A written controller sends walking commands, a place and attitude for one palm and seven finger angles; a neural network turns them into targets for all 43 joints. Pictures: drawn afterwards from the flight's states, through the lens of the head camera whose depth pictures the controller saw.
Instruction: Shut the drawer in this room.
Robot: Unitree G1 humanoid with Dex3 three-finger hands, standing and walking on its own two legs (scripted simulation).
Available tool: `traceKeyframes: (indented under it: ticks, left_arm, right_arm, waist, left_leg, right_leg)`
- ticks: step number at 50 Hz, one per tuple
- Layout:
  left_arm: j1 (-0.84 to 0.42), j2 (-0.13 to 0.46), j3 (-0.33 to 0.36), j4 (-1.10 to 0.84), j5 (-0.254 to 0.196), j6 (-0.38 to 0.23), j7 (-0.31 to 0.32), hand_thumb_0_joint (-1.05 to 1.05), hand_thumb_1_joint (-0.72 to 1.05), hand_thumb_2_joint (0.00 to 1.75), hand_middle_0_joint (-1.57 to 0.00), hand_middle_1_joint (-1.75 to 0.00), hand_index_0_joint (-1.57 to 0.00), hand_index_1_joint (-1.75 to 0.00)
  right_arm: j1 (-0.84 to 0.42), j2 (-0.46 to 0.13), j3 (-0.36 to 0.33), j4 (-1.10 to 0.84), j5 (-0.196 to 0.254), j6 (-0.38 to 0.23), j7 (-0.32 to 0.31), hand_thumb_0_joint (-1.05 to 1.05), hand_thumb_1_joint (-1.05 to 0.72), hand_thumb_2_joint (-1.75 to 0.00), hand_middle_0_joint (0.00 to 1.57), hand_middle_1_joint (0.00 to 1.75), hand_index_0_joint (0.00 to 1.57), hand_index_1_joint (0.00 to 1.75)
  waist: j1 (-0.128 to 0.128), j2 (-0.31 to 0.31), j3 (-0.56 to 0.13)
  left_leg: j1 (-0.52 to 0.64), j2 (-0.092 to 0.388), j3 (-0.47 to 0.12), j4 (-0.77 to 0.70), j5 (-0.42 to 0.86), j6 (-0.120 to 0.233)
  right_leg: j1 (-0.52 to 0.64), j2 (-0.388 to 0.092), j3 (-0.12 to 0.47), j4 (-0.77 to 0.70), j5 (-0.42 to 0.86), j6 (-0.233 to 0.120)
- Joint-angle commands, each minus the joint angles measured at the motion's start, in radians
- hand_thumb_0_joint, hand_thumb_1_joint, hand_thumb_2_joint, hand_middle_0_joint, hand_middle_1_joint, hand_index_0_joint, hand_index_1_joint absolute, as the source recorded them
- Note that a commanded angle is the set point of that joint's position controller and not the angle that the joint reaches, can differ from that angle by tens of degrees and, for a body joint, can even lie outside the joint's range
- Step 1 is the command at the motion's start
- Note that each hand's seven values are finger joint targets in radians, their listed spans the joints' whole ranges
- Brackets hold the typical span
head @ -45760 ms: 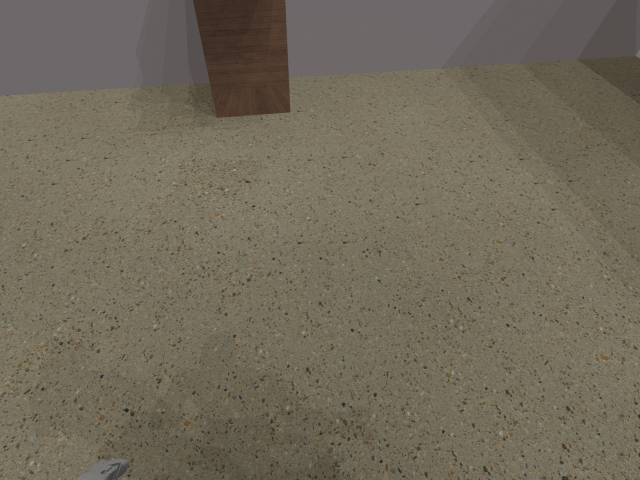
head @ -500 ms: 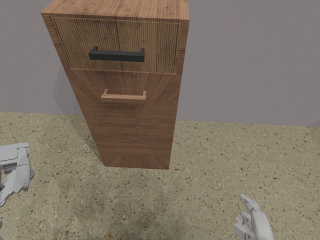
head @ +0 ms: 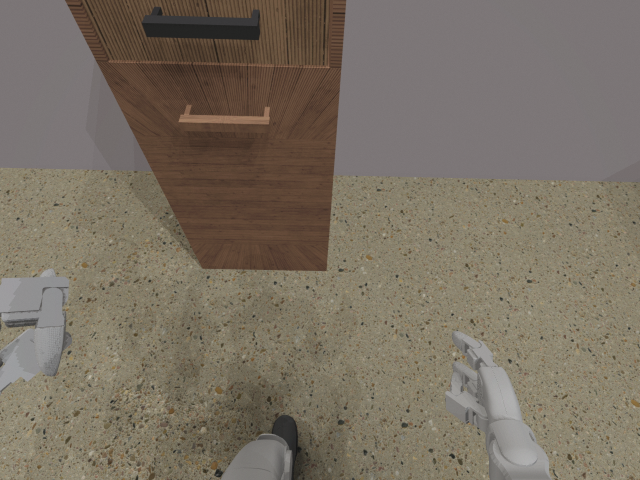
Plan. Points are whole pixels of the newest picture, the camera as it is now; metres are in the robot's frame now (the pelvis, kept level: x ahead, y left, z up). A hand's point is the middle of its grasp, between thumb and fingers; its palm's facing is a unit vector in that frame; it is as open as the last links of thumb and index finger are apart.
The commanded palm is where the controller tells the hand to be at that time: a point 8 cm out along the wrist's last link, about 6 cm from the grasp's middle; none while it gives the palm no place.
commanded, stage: step back with the hand held close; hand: left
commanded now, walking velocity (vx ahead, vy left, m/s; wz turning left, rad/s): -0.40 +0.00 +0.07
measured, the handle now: (204, 20) +0.72 +0.25 +0.13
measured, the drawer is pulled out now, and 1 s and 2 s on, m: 0.00 0.00 0.00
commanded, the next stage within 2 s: stop stepping back and stand still in 0.02 s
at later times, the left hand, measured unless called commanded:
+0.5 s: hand out of the picture +0.05 +0.24 +0.18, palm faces +0.46 -0.79 -0.40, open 3.2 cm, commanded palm +0.00 +0.28 +0.19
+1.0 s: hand out of the picture +0.04 +0.29 +0.11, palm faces +0.43 -0.80 -0.42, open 3.2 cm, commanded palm none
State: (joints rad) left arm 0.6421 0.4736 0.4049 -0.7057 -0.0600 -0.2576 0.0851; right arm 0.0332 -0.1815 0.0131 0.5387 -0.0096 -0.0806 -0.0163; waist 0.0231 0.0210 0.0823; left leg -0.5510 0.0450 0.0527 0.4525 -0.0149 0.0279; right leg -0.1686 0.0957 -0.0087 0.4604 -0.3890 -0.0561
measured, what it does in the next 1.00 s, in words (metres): walks backwards: left foot, then left foot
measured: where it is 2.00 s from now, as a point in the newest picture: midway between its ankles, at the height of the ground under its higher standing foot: outside the picture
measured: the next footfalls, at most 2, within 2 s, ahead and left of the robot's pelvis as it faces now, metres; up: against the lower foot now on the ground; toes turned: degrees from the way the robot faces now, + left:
left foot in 0.16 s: +0.03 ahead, +0.09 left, +0.00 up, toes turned +3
left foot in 0.52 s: -0.07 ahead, +0.13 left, +0.00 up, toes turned +7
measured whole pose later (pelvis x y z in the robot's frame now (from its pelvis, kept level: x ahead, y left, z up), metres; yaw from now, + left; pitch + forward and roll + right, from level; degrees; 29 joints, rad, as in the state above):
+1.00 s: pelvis -0.14 +0.02 +0.00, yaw +7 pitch -2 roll +0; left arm 0.45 0.36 0.26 -0.26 0.02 -0.16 0.09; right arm 0.23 -0.20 0.00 0.72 -0.01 -0.14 -0.03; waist 0.01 -0.01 -0.05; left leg -0.32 -0.02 0.01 0.59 -0.25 0.03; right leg -0.30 -0.01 -0.02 0.66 -0.32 0.00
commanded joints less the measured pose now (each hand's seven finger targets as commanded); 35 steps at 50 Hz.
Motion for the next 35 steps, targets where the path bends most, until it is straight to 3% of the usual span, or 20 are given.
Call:
traceKeyframes:
  ticks: [1,3,4,6,7,9,10,12,14,15,16,17,18,21,24,26,28,30,33,35]
  left_arm:
    - [0.115,0.145,0.202,-0.076,-0.028,-0.038,0.04,0.0,0.9,0.9,-1.4,-1.6,-1.4,-1.6]
    - [0.092,0.112,0.166,-0.04,-0.022,-0.013,0.033,0.0,0.9,0.9,-1.4,-1.6,-1.4,-1.6]
    - [0.052,0.103,0.137,-0.044,-0.011,-0.008,0.037,0.0,0.9,0.9,-1.4,-1.6,-1.4,-1.6]
    - [-0.031,0.1,0.087,-0.078,0.001,-0.008,0.039,0.0,0.9,0.9,-1.4,-1.6,-1.4,-1.6]
    - [-0.037,0.106,0.073,-0.109,-0.001,-0.001,0.042,0.0,0.9,0.9,-1.4,-1.6,-1.4,-1.6]
    - [0.049,0.093,0.065,-0.102,0.009,0.0,0.047,0.0,0.9,0.9,-1.4,-1.6,-1.4,-1.6]
    - [0.069,0.103,0.075,-0.108,0.014,0.005,0.053,0.0,0.9,0.9,-1.4,-1.6,-1.4,-1.6]
    - [0.072,0.121,0.097,-0.169,0.016,0.006,0.057,0.0,0.9,0.9,-1.4,-1.6,-1.4,-1.6]
    - [0.11,0.12,0.121,-0.135,0.013,0.007,0.066,0.0,0.9,0.9,-1.4,-1.6,-1.4,-1.6]
    - [0.096,0.115,0.12,-0.12,0.008,0.006,0.068,0.0,0.9,0.9,-1.4,-1.6,-1.4,-1.6]
    - [0.071,0.113,0.119,-0.095,0.002,0.002,0.072,0.0,0.9,0.9,-1.4,-1.6,-1.4,-1.6]
    - [0.041,0.111,0.119,-0.095,-0.007,0.009,0.079,0.0,0.9,0.9,-1.4,-1.6,-1.4,-1.6]
    - [0.014,0.083,0.098,-0.046,-0.003,0.011,0.082,0.0,0.9,0.9,-1.4,-1.6,-1.4,-1.6]
    - [-0.082,0.059,0.053,0.009,0.017,0.006,0.084,0.0,0.9,0.9,-1.4,-1.6,-1.4,-1.6]
    - [-0.095,0.037,0.016,0.013,0.035,0.013,0.093,0.0,0.9,0.9,-1.4,-1.6,-1.4,-1.6]
    - [-0.122,0.039,0.011,-0.048,0.04,-0.001,0.097,0.0,0.9,0.9,-1.4,-1.6,-1.4,-1.6]
    - [-0.112,0.059,0.035,-0.067,0.044,-0.004,0.096,0.0,0.9,0.9,-1.4,-1.6,-1.4,-1.6]
    - [-0.114,0.047,0.04,-0.056,0.058,0.004,0.095,0.0,0.9,0.9,-1.4,-1.6,-1.4,-1.6]
    - [-0.098,0.053,0.05,-0.02,0.056,0.007,0.09,0.0,0.9,0.9,-1.4,-1.6,-1.4,-1.6]
    - [-0.095,0.046,0.044,-0.004,0.047,0.006,0.084,0.0,0.9,0.9,-1.4,-1.6,-1.4,-1.6]
  right_arm:
    - [-0.015,-0.107,-0.053,-0.156,0.043,-0.001,-0.039,0.0,-0.9,-0.9,0.2,0.3,0.2,0.3]
    - [-0.025,-0.082,-0.018,-0.145,0.024,0.006,-0.06,0.0,-0.9,-0.9,0.2,0.3,0.2,0.3]
    - [-0.018,-0.094,-0.015,-0.131,0.017,0.013,-0.074,0.0,-0.9,-0.9,0.2,0.3,0.2,0.3]
    - [0.024,-0.126,-0.029,-0.112,0.017,0.015,-0.09,0.0,-0.9,-0.9,0.2,0.3,0.2,0.3]
    - [0.031,-0.143,-0.038,-0.123,0.033,0.005,-0.093,0.0,-0.9,-0.9,0.2,0.3,0.2,0.3]
    - [0.088,-0.174,-0.065,-0.142,0.038,-0.009,-0.074,0.0,-0.9,-0.9,0.2,0.3,0.2,0.3]
    - [0.085,-0.162,-0.07,-0.149,0.026,-0.019,-0.067,0.0,-0.9,-0.9,0.2,0.3,0.2,0.3]
    - [0.083,-0.172,-0.068,-0.158,0.008,-0.043,-0.06,0.0,-0.9,-0.9,0.2,0.3,0.2,0.3]
    - [0.076,-0.17,-0.058,-0.156,0.02,-0.05,-0.064,0.0,-0.9,-0.9,0.2,0.3,0.2,0.3]
    - [0.071,-0.16,-0.06,-0.157,0.022,-0.045,-0.064,0.0,-0.9,-0.9,0.2,0.3,0.2,0.3]
    - [0.078,-0.159,-0.067,-0.145,0.023,-0.039,-0.067,0.0,-0.9,-0.9,0.2,0.3,0.2,0.3]
    - [0.082,-0.166,-0.084,-0.124,0.028,-0.03,-0.071,0.0,-0.9,-0.9,0.2,0.3,0.2,0.3]
    - [0.09,-0.155,-0.078,-0.098,0.018,-0.032,-0.073,0.0,-0.9,-0.9,0.2,0.3,0.2,0.3]
    - [0.099,-0.144,-0.059,-0.076,0.01,-0.05,-0.081,0.0,-0.9,-0.9,0.2,0.3,0.2,0.3]
    - [0.113,-0.152,-0.052,-0.062,0.003,-0.076,-0.099,0.0,-0.9,-0.9,0.2,0.3,0.2,0.3]
    - [0.111,-0.168,-0.05,-0.077,-0.001,-0.089,-0.101,0.0,-0.9,-0.9,0.2,0.3,0.2,0.3]
    - [0.112,-0.159,-0.043,-0.073,0.008,-0.087,-0.096,0.0,-0.9,-0.9,0.2,0.3,0.2,0.3]
    - [0.092,-0.154,-0.041,-0.075,0.007,-0.087,-0.09,0.0,-0.9,-0.9,0.2,0.3,0.2,0.3]
    - [0.087,-0.149,-0.044,-0.07,0.002,-0.087,-0.081,0.0,-0.9,-0.9,0.2,0.3,0.2,0.3]
    - [0.097,-0.14,-0.051,-0.069,-0.001,-0.079,-0.073,0.0,-0.9,-0.9,0.2,0.3,0.2,0.3]
  waist:
    - [0.006,-0.238,-0.251]
    - [-0.009,-0.13,-0.223]
    - [-0.019,-0.071,-0.21]
    - [-0.033,-0.066,-0.221]
    - [-0.032,-0.045,-0.263]
    - [-0.007,0.057,-0.364]
    - [-0.009,0.134,-0.369]
    - [-0.005,0.217,-0.29]
    - [-0.009,0.092,-0.199]
    - [-0.025,-0.021,-0.16]
    - [-0.034,-0.13,-0.13]
    - [-0.029,-0.202,-0.1]
    - [-0.036,-0.174,-0.072]
    - [-0.045,-0.11,-0.085]
    - [-0.04,-0.042,-0.077]
    - [-0.037,0.116,-0.071]
    - [-0.042,0.145,-0.083]
    - [-0.035,0.139,-0.041]
    - [-0.027,0.051,-0.041]
    - [-0.033,-0.091,-0.035]
  left_leg:
    - [0.064,-0.069,-0.06,0.437,-0.404,-0.016]
    - [0.034,-0.052,-0.032,0.287,-0.35,-0.03]
    - [0.078,-0.063,-0.009,0.207,-0.281,-0.031]
    - [0.208,-0.051,-0.006,0.041,-0.059,-0.015]
    - [0.333,-0.001,-0.025,-0.032,0.208,0.01]
    - [0.545,0.132,-0.124,-0.041,0.505,0.067]
    - [0.516,0.167,-0.195,-0.038,0.466,0.092]
    - [0.328,0.166,-0.258,-0.136,0.131,0.108]
    - [0.168,0.114,-0.221,-0.11,-0.16,0.076]
    - [0.143,0.034,-0.167,-0.046,-0.326,0.029]
    - [0.189,-0.041,-0.117,0.128,-0.386,-0.013]
    - [0.214,-0.068,-0.093,0.358,-0.352,-0.031]
    - [0.167,-0.055,-0.101,0.468,-0.326,-0.028]
    - [0.206,-0.005,-0.081,0.307,-0.337,-0.003]
    - [0.355,-0.021,-0.025,0.016,-0.373,0.024]
    - [0.338,0.059,-0.168,-0.112,-0.466,0.075]
    - [0.213,0.135,-0.313,-0.202,-0.675,0.098]
    - [0.078,0.161,-0.34,-0.251,-0.739,0.107]
    - [0.051,0.098,-0.222,-0.15,-0.634,0.068]
    - [0.08,-0.011,-0.1,0.091,-0.503,0.025]
  right_leg:
    - [-0.04,-0.375,0.136,-0.063,1.113,0.072]
    - [0.042,-0.35,0.132,0.001,1.224,0.036]
    - [0.044,-0.315,0.12,0.017,1.24,0.047]
    - [0.044,-0.245,0.07,0.051,1.191,0.1]
    - [0.022,-0.205,0.042,0.087,1.045,0.132]
    - [-0.089,-0.128,0.044,0.146,0.388,0.139]
    - [-0.123,-0.112,0.043,0.166,0.1,0.107]
    - [-0.046,-0.097,0.035,0.158,-0.079,0.071]
    - [0.04,-0.132,0.044,-0.027,0.073,0.059]
    - [-0.002,-0.184,0.117,-0.142,0.028,0.031]
    - [-0.176,-0.291,0.274,-0.281,-0.271,-0.024]
    - [-0.312,-0.401,0.395,-0.369,-0.401,-0.069]
    - [-0.316,-0.421,0.39,-0.354,-0.33,-0.097]
    - [-0.256,-0.364,0.216,-0.255,-0.196,-0.075]
    - [-0.273,-0.29,0.165,-0.186,-0.298,-0.039]
    - [-0.243,-0.173,0.102,-0.032,-0.192,0.014]
    - [-0.173,-0.11,0.022,0.09,-0.141,0.05]
    - [-0.08,-0.077,-0.024,0.169,-0.061,0.047]
    - [-0.013,-0.096,0.017,0.02,-0.057,0.031]
    - [-0.105,-0.2,0.234,-0.155,-0.26,-0.038]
